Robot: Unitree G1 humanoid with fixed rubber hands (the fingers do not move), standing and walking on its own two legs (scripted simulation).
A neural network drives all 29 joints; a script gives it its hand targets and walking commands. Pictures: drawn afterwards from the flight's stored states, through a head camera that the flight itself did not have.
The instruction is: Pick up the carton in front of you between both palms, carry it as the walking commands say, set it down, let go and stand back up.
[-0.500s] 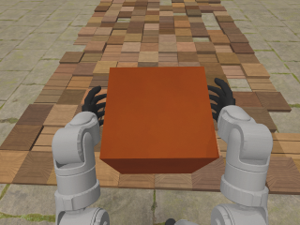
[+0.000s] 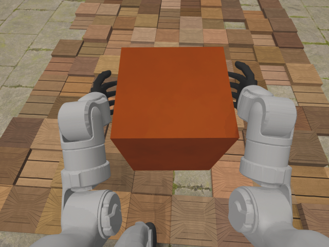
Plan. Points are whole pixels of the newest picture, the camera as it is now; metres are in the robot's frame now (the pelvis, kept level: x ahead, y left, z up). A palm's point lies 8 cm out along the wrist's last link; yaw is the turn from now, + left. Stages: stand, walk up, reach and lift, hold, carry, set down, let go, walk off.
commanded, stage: carry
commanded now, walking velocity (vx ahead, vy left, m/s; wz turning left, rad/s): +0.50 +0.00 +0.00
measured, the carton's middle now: (171, 117) +0.39 +0.01 +0.07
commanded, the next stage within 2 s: none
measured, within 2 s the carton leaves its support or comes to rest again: neither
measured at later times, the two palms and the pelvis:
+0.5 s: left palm out of the picture +0.69 +0.19 +0.22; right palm out of the picture +0.74 -0.11 +0.24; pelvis +0.33 -0.02 +0.07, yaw +1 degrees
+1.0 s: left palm out of the picture +1.06 +0.14 +0.14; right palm out of the picture +1.05 -0.16 +0.14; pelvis +0.69 +0.01 +0.03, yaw +2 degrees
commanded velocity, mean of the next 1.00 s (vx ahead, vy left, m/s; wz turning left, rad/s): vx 0.50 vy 0.00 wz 0.00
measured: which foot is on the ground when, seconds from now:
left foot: down 0.00-0.28, up 0.30-0.58, down 0.60-1.00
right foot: down 0.00-0.02, up 0.04-0.22, down 0.24-0.66, up 0.68-0.96, down 0.98-1.00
